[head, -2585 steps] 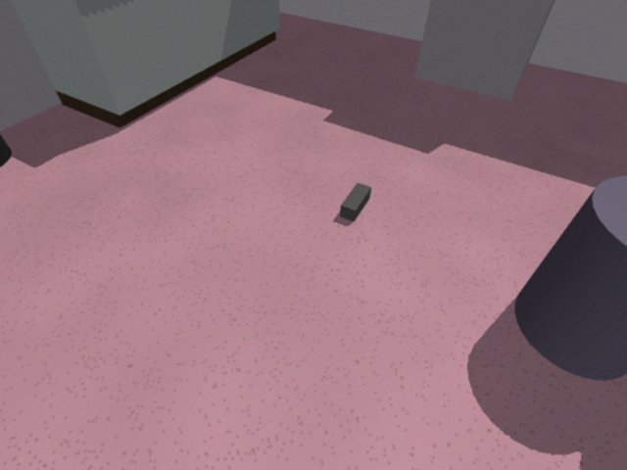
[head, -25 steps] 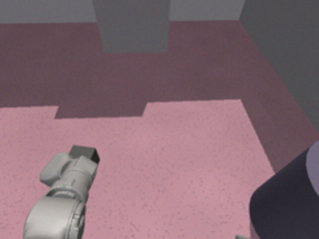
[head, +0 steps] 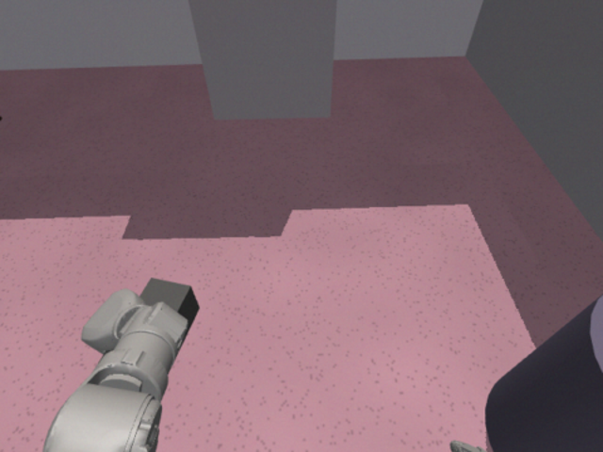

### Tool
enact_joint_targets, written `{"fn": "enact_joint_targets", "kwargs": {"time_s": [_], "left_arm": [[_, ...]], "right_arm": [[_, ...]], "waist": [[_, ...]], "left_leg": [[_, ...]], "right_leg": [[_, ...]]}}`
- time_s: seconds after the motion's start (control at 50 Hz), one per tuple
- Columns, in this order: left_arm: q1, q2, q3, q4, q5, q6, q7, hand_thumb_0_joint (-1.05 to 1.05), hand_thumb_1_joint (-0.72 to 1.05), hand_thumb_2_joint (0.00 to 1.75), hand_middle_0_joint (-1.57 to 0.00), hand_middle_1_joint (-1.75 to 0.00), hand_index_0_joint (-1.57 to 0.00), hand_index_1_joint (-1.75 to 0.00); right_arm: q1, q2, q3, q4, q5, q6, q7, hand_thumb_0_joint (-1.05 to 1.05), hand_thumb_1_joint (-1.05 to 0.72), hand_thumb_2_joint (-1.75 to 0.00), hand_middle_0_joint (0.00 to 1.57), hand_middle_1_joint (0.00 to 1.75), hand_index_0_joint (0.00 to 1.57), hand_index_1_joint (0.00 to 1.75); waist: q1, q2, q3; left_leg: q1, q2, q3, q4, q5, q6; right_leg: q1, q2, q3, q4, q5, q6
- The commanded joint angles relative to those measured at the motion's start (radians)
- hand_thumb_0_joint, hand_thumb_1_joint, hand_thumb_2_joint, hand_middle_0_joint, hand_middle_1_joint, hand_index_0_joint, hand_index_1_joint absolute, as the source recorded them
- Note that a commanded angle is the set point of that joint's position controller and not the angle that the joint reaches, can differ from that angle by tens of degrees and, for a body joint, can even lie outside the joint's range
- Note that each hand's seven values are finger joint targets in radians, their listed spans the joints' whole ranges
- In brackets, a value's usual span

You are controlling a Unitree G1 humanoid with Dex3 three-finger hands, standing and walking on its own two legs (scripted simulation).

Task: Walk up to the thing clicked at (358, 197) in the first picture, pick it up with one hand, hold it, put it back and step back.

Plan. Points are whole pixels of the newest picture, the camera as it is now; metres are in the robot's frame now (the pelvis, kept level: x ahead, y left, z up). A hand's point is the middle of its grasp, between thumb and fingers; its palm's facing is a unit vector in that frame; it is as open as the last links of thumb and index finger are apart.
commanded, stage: hold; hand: left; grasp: from above
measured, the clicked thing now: (149, 342) +0.34 +0.24 -0.09
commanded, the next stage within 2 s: crouch in 1.16 s
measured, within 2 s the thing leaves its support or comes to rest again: neither
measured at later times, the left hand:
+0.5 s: hand (130, 344) +0.30 +0.23 -0.03, palm faces -0.20 -0.44 -0.87, open 11.1 cm
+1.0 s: hand (128, 337) +0.31 +0.24 -0.01, palm faces -0.21 -0.44 -0.87, open 11.0 cm
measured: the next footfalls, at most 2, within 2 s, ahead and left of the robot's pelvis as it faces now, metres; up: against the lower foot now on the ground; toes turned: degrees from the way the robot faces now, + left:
none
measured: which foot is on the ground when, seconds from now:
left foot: down 0.00-1.00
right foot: down 0.00-1.00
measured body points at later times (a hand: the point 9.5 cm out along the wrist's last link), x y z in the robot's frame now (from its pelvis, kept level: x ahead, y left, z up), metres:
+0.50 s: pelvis -0.01 +0.01 +0.01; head +0.00 -0.01 +0.46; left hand +0.31 +0.25 +0.02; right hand +0.13 -0.23 -0.11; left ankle -0.01 +0.15 -0.72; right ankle +0.00 -0.12 -0.72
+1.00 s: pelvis +0.00 +0.01 +0.01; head +0.01 -0.01 +0.46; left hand +0.32 +0.25 +0.04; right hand +0.16 -0.22 -0.10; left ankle -0.01 +0.15 -0.72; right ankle +0.00 -0.12 -0.72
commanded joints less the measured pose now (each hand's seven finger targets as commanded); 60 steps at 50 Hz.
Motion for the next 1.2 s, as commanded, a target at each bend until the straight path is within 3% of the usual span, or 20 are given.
{"fn": "enact_joint_targets", "kwargs": {"time_s": [0.0,0.1,0.18,0.24,0.3,0.36,0.4,0.44,0.48,0.52,0.56,0.62,0.7,0.84,0.9,0.92,1.04,1.08,1.12,1.18], "left_arm": [[-0.44,0.189,-0.055,-0.245,0.056,0.009,0.033,0.0,0.45,0.55,-0.89,-0.48,-0.85,-0.51],[-0.397,0.157,-0.072,-0.183,0.027,0.028,0.011,0.0,0.45,0.54,-0.89,-0.47,-0.85,-0.51],[-0.422,0.161,-0.071,-0.151,0.026,0.033,0.004,0.0,0.48,0.59,-0.9,-0.53,-0.86,-0.57],[-0.431,0.176,-0.071,-0.157,0.049,0.032,0.002,0.0,0.52,0.64,-0.95,-0.52,-0.91,-0.57],[-0.444,0.195,-0.067,-0.193,0.06,0.027,0.012,0.0,0.57,0.71,-0.99,-0.57,-0.95,-0.62],[-0.448,0.179,-0.085,-0.22,0.075,0.033,0.015,0.0,0.57,0.74,-0.99,-0.59,-0.95,-0.63],[-0.447,0.195,-0.073,-0.241,0.067,0.036,0.016,0.0,0.58,0.75,-1.0,-0.58,-0.96,-0.63],[-0.442,0.157,-0.098,-0.265,0.06,0.046,0.009,0.0,0.57,0.75,-1.0,-0.58,-0.95,-0.63],[-0.417,0.184,-0.084,-0.247,0.057,0.056,0.008,0.0,0.56,0.74,-1.0,-0.56,-0.94,-0.62],[-0.409,0.151,-0.105,-0.238,0.06,0.06,-0.003,0.0,0.56,0.78,-1.0,-0.58,-0.95,-0.64],[-0.408,0.182,-0.09,-0.253,0.059,0.062,-0.009,0.0,0.55,0.76,-1.0,-0.57,-0.94,-0.63],[-0.398,0.146,-0.111,-0.266,0.049,0.069,-0.024,0.0,0.59,0.81,-1.02,-0.6,-0.97,-0.66],[-0.397,0.181,-0.098,-0.28,0.06,0.07,-0.036,0.0,0.58,0.79,-1.02,-0.59,-0.96,-0.65],[-0.362,0.156,-0.126,-0.307,0.086,0.078,-0.061,0.0,0.62,0.81,-1.05,-0.57,-0.99,-0.64],[-0.386,0.132,-0.145,-0.361,0.081,0.081,-0.068,0.0,0.58,0.8,-1.03,-0.58,-0.97,-0.65],[-0.383,0.162,-0.125,-0.344,0.085,0.088,-0.067,0.0,0.56,0.8,-1.01,-0.59,-0.95,-0.65],[-0.367,0.132,-0.147,-0.331,0.099,0.093,-0.079,0.0,0.58,0.84,-1.04,-0.59,-0.97,-0.66],[-0.361,0.162,-0.132,-0.343,0.103,0.093,-0.078,0.0,0.57,0.83,-1.02,-0.6,-0.96,-0.67],[-0.358,0.125,-0.15,-0.344,0.103,0.094,-0.081,0.0,0.59,0.86,-1.04,-0.62,-0.97,-0.69],[-0.364,0.137,-0.145,-0.35,0.111,0.091,-0.082,0.0,0.59,0.89,-1.05,-0.62,-0.98,-0.69]], "right_arm": [[-0.048,-0.123,-0.028,-0.111,0.011,-0.043,-0.01,0.0,-0.91,-0.9,0.2,0.3,0.2,0.3],[-0.076,-0.12,-0.021,-0.11,0.014,-0.054,-0.023,0.0,-0.91,-0.9,0.2,0.3,0.2,0.3],[-0.097,-0.115,-0.017,-0.11,0.011,-0.063,-0.022,0.0,-0.9,-0.9,0.2,0.3,0.2,0.3],[-0.098,-0.112,-0.016,-0.104,0.01,-0.066,-0.019,0.0,-0.91,-0.9,0.2,0.3,0.2,0.3],[-0.106,-0.11,-0.014,-0.113,0.008,-0.072,-0.019,0.0,-0.91,-0.91,0.2,0.3,0.2,0.3],[-0.122,-0.104,-0.007,-0.118,0.01,-0.072,-0.015,0.0,-0.91,-0.91,0.2,0.3,0.2,0.3],[-0.134,-0.104,-0.009,-0.119,0.009,-0.071,-0.016,0.0,-0.91,-0.91,0.2,0.3,0.2,0.3],[-0.138,-0.1,-0.003,-0.126,0.013,-0.072,-0.017,0.0,-0.91,-0.91,0.2,0.3,0.2,0.3],[-0.146,-0.103,-0.003,-0.124,0.014,-0.074,-0.017,0.0,-0.91,-0.91,0.2,0.3,0.2,0.3],[-0.149,-0.099,0.001,-0.125,0.015,-0.076,-0.017,0.0,-0.91,-0.91,0.2,0.3,0.2,0.3],[-0.148,-0.103,-0.003,-0.128,0.017,-0.076,-0.018,0.0,-0.91,-0.91,0.2,0.3,0.2,0.3],[-0.159,-0.096,0.002,-0.134,0.018,-0.08,-0.018,0.0,-0.91,-0.91,0.2,0.3,0.2,0.3],[-0.148,-0.101,-0.001,-0.133,0.017,-0.083,-0.018,0.0,-0.91,-0.91,0.2,0.3,0.2,0.3],[-0.16,-0.09,0.005,-0.142,0.022,-0.084,-0.025,0.0,-0.91,-0.91,0.2,0.3,0.2,0.3],[-0.164,-0.088,0.01,-0.154,0.024,-0.088,-0.032,0.0,-0.91,-0.91,0.2,0.3,0.2,0.3],[-0.159,-0.093,0.004,-0.147,0.025,-0.087,-0.03,0.0,-0.91,-0.91,0.2,0.3,0.2,0.3],[-0.164,-0.082,0.01,-0.152,0.023,-0.086,-0.031,0.0,-0.91,-0.91,0.2,0.3,0.2,0.3],[-0.16,-0.085,0.009,-0.153,0.023,-0.086,-0.032,0.0,-0.91,-0.91,0.2,0.3,0.2,0.3],[-0.166,-0.082,0.006,-0.154,0.024,-0.086,-0.029,0.0,-0.91,-0.91,0.2,0.3,0.2,0.3],[-0.157,-0.084,0.004,-0.155,0.023,-0.086,-0.027,0.0,-0.91,-0.91,0.2,0.3,0.2,0.3]], "waist": [[0.004,-0.003,-0.369],[0.01,-0.059,-0.245],[0.017,-0.068,-0.219],[0.017,-0.067,-0.256],[0.037,-0.032,-0.297],[0.026,-0.039,-0.305],[0.037,-0.013,-0.315],[0.027,-0.03,-0.317],[0.038,-0.019,-0.278],[0.031,-0.033,-0.27],[0.046,-0.032,-0.274],[0.039,-0.018,-0.267],[0.052,-0.028,-0.281],[0.05,-0.044,-0.273],[0.05,-0.035,-0.283],[0.058,-0.025,-0.296],[0.05,-0.07,-0.267],[0.063,-0.047,-0.284],[0.058,-0.048,-0.289],[0.058,-0.024,-0.31]], "left_leg": [[0.167,-0.062,0.045,-0.071,0.34,0.04],[0.124,-0.065,0.046,-0.111,0.205,0.046],[0.116,-0.065,0.048,-0.121,0.181,0.048],[0.134,-0.065,0.044,-0.117,0.222,0.048],[0.161,-0.063,0.042,-0.122,0.259,0.043],[0.175,-0.063,0.039,-0.125,0.264,0.046],[0.181,-0.064,0.044,-0.125,0.28,0.044],[0.198,-0.062,0.038,-0.131,0.285,0.045],[0.18,-0.062,0.042,-0.141,0.262,0.044],[0.182,-0.059,0.036,-0.147,0.251,0.044],[0.181,-0.061,0.04,-0.145,0.268,0.045],[0.199,-0.056,0.036,-0.152,0.287,0.04],[0.201,-0.057,0.036,-0.149,0.315,0.04],[0.202,-0.062,0.041,-0.149,0.327,0.047],[0.224,-0.059,0.037,-0.156,0.327,0.046],[0.221,-0.06,0.041,-0.153,0.347,0.045],[0.213,-0.061,0.039,-0.153,0.351,0.05],[0.213,-0.066,0.043,-0.154,0.348,0.051],[0.223,-0.062,0.043,-0.151,0.367,0.05],[0.238,-0.06,0.04,-0.146,0.42,0.044]], "right_leg": [[0.24,0.04,-0.021,-0.083,0.409,0.001],[0.185,0.038,-0.017,-0.145,0.239,0.005],[0.183,0.033,-0.009,-0.163,0.21,0.004],[0.202,0.029,-0.004,-0.15,0.259,0.004],[0.227,0.033,-0.012,-0.136,0.28,-0.003],[0.229,0.035,-0.013,-0.146,0.284,-0.003],[0.242,0.034,-0.012,-0.142,0.301,-0.004],[0.241,0.038,-0.018,-0.148,0.304,-0.004],[0.238,0.037,-0.019,-0.157,0.275,-0.006],[0.23,0.04,-0.021,-0.159,0.259,-0.007],[0.244,0.039,-0.021,-0.162,0.273,-0.007],[0.235,0.042,-0.024,-0.157,0.285,-0.01],[0.257,0.04,-0.023,-0.154,0.311,-0.009],[0.26,0.036,-0.017,-0.165,0.335,-0.004],[0.257,0.038,-0.025,-0.168,0.329,-0.006],[0.269,0.036,-0.02,-0.164,0.348,-0.006],[0.271,0.036,-0.021,-0.171,0.368,-0.002],[0.278,0.031,-0.017,-0.172,0.366,-0.002],[0.28,0.033,-0.017,-0.169,0.387,-0.002],[0.289,0.035,-0.019,-0.152,0.433,-0.006]]}}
